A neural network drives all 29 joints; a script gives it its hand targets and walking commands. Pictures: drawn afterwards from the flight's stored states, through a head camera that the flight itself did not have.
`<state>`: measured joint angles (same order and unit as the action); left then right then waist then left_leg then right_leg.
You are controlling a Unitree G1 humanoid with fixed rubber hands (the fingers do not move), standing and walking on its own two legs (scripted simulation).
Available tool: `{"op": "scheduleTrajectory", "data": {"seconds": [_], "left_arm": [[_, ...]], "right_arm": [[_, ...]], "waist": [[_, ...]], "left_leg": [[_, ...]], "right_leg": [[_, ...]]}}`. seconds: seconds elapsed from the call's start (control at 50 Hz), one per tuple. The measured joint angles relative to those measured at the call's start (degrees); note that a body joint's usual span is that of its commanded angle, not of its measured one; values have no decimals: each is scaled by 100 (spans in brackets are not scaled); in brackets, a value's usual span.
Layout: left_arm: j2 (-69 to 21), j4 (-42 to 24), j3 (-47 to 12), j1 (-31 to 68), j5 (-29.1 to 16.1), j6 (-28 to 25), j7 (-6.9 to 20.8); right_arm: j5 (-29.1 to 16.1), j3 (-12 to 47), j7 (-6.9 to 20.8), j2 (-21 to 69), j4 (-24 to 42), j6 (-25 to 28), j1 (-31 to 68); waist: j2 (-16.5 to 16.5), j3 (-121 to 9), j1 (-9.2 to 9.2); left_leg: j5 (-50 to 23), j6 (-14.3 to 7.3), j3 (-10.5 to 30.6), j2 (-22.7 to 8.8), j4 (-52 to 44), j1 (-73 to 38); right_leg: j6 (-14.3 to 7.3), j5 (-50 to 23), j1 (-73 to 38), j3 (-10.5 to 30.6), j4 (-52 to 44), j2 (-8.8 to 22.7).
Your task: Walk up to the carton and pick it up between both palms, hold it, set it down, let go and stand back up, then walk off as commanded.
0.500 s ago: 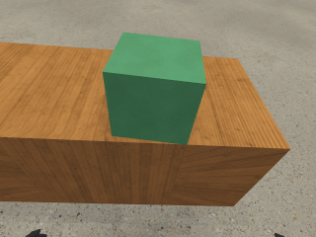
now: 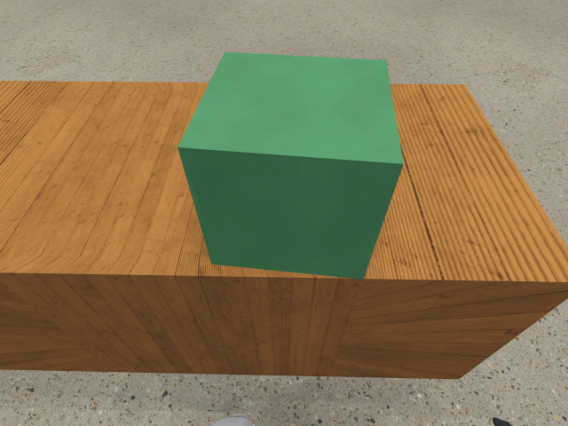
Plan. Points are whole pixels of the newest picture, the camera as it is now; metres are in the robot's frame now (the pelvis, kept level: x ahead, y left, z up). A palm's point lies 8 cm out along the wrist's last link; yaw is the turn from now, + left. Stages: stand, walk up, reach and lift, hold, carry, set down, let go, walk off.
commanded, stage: walk up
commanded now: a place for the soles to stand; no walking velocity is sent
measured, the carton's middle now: (294, 167) +0.55 +0.00 +0.04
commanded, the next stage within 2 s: reach and lift in 1.54 s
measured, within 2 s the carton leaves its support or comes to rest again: neither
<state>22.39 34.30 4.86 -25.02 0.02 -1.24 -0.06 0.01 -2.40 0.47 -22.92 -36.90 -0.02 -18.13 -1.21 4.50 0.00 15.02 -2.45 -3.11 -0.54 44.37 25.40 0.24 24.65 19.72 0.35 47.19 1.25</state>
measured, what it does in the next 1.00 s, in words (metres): steps on the spot: right foot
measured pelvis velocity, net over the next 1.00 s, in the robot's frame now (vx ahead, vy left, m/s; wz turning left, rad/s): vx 0.04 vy -0.02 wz -0.04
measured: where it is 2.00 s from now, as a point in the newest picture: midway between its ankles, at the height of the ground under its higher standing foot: outside the picture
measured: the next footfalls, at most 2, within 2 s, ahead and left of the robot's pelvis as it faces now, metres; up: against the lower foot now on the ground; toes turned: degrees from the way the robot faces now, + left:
right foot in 0.28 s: +0.09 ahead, -0.15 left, +0.00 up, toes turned -1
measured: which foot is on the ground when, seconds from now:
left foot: down 0.00-1.00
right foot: up 0.00-0.26, down 0.28-1.00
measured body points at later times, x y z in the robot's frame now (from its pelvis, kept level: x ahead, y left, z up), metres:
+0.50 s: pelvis +0.04 -0.02 +0.01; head +0.07 -0.02 +0.46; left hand +0.15 +0.29 -0.08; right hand +0.13 -0.33 -0.08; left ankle +0.07 +0.09 -0.70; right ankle +0.05 -0.15 -0.70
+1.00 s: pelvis +0.04 -0.02 +0.01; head +0.07 -0.01 +0.46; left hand +0.18 +0.28 -0.09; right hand +0.15 -0.33 -0.07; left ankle +0.07 +0.09 -0.70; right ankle +0.05 -0.15 -0.70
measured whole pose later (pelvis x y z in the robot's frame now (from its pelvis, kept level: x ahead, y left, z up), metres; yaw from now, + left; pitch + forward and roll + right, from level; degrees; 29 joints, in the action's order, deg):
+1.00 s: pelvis +0.04 -0.02 +0.01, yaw -2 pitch -1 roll -1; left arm 21.0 41.2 2.4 -11.9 0.0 -0.4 -0.2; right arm 0.0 -2.4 0.5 -22.7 -36.9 0.1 -15.3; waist -0.7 4.9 -0.1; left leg 20.0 -1.3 -3.8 -3.5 42.0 20.6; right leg 0.5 19.5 18.7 0.8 39.7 -0.7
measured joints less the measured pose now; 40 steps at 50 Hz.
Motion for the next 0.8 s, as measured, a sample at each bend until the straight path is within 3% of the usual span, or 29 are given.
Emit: {"op": "scheduleTrajectory", "data": {"seconds": [0.06, 0.12, 0.22, 0.26, 0.3, 0.32, 0.48, 0.8], "left_arm": [[-45, -1, -50, 241, 0, 108, -15], [2, -5, -65, 461, 0, 140, -16], [208, -7, -64, 608, 0, 141, -16], [255, 32, -65, 600, -1, 142, -16], [247, 161, -66, 581, 0, 136, -16], [200, 249, -70, 574, 0, 132, -16], [-19, 415, -150, 705, 0, 122, -16], [-83, 470, -237, 1308, 0, 82, -16]], "right_arm": [[0, 0, 0, 22, -2, 23, 1], [0, 1, 0, 23, -1, 24, 1], [0, 1, 0, 24, 0, 24, 3], [0, 2, 0, 25, 2, 24, 7], [0, 1, 0, 24, 0, 9, 30], [0, 1, 0, 23, -1, -6, 40], [0, 1, 0, 20, 1, 8, 55], [0, 1, 0, 20, 1, 14, 279]], "waist": [[212, -1, 1], [351, 1, -3], [511, 5, -8], [524, 4, -10], [480, 21, -6], [406, 41, -5], [-40, 41, -5], [0, 41, -5]], "left_leg": [[329, -8, -46, -23, 37, -362], [407, -8, -52, -135, -53, -634], [415, -8, -60, -252, -118, -583], [416, -7, -68, -250, -119, -465], [417, 22, -73, -260, -113, -383], [421, 23, -70, -292, -112, -393], [528, 80, -72, -296, -156, -442], [552, 108, -72, -296, -171, -458]], "right_leg": [[-4, 597, 15, 51, 908, -135], [-4, 616, 23, 60, 1329, -180], [-4, 596, 27, 67, 564, -162], [-4, 276, -3, 69, -97, -152], [0, -678, -67, 61, -731, -161], [11, -806, -71, 48, -739, -187], [23, -478, -71, 46, -675, -194], [29, -440, -72, 46, -660, -193]]}}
